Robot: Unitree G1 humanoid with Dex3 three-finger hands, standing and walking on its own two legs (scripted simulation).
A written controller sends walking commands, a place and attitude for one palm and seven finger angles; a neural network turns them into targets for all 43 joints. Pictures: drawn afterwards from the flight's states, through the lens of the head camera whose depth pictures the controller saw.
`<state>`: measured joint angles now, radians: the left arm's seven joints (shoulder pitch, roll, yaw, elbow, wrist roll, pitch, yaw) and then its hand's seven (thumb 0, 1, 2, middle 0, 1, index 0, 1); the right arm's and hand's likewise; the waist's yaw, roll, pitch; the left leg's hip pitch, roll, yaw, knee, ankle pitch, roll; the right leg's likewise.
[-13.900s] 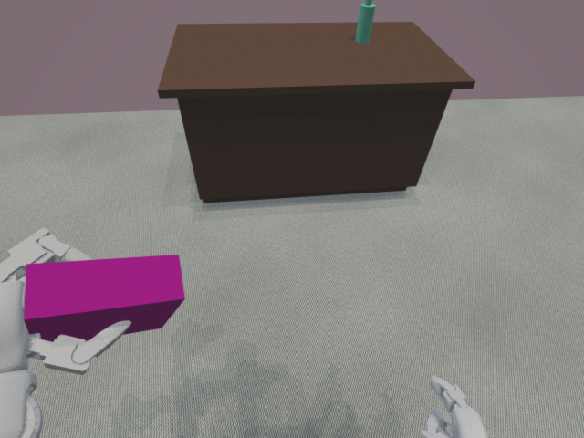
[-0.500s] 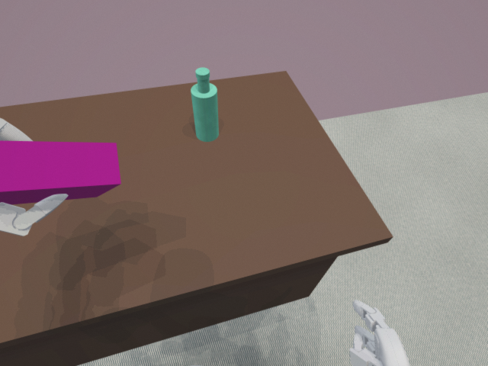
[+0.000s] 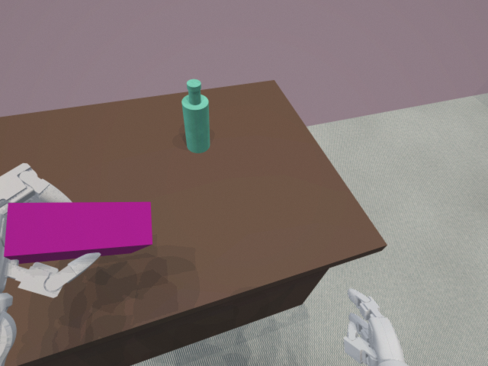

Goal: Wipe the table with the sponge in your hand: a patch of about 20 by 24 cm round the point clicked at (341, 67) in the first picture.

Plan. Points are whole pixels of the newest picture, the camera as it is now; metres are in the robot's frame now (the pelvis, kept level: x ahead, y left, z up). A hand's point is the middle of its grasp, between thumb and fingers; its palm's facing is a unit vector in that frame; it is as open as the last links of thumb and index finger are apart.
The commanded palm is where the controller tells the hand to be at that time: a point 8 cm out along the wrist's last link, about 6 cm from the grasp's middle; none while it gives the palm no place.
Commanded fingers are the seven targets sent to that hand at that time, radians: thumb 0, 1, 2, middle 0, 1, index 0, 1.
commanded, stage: come to a stop and stand still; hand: left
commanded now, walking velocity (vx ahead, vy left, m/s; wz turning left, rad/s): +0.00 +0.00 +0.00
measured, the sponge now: (103, 232) +0.24 +0.21 +0.14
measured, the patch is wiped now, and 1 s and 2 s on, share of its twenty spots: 0.00 0.00 0.00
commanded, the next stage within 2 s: look again from close up in 0.84 s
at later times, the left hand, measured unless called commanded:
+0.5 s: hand (30, 220) +0.22 +0.27 +0.18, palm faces +0.38 -0.82 -0.43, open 9.2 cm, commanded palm +0.15 +0.30 +0.17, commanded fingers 0.00 0.10 1.30 -1.20 -1.60 -1.20 -1.60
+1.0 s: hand (44, 241) +0.21 +0.27 +0.15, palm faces +0.36 -0.86 -0.37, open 9.2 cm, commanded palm +0.15 +0.30 +0.17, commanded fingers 0.00 0.10 1.30 -1.20 -1.60 -1.20 -1.60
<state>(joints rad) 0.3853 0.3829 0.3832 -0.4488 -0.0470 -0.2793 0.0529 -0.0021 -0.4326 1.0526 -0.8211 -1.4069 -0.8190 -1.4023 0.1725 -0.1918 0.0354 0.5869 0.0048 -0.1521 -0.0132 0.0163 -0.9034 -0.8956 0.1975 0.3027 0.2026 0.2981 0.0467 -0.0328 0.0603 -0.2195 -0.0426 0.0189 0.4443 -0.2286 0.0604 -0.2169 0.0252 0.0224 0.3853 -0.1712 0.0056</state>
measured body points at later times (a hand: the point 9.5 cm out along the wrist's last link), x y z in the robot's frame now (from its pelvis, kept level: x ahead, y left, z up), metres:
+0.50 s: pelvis -0.01 +0.02 +0.00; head +0.02 +0.03 +0.44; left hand +0.20 +0.32 +0.20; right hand +0.15 -0.20 -0.09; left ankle +0.00 +0.07 -0.74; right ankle +0.02 -0.12 -0.74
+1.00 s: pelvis -0.01 +0.02 +0.00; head +0.02 +0.04 +0.45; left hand +0.19 +0.31 +0.17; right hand +0.20 -0.19 -0.06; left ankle +0.00 +0.07 -0.74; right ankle +0.02 -0.12 -0.74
